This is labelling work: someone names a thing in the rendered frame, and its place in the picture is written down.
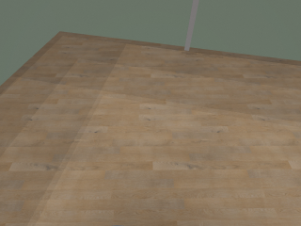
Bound panel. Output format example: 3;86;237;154
184;0;199;51

